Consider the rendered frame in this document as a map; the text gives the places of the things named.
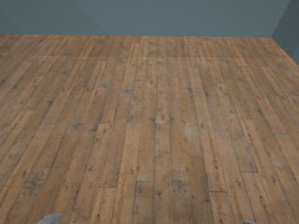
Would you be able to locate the left robot hand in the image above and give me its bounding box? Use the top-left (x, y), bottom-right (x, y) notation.
top-left (37, 213), bottom-right (62, 224)

